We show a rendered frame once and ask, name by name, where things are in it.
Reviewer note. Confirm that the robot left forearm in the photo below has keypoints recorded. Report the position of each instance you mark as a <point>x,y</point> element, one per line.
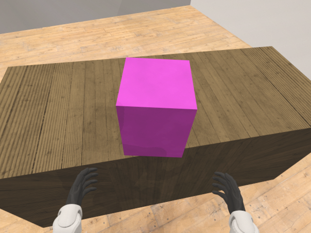
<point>68,220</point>

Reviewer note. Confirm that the robot right forearm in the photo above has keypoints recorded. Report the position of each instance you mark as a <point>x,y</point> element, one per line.
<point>242,222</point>

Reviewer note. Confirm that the robot right hand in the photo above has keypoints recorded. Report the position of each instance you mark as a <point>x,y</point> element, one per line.
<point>232,195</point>

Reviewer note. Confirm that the pedestal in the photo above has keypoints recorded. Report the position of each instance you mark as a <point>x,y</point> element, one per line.
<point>253,122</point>

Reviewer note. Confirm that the robot left hand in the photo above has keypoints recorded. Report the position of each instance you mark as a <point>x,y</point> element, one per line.
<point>78,191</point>

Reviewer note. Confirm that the carton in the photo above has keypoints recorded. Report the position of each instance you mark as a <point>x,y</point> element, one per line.
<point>156,106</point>

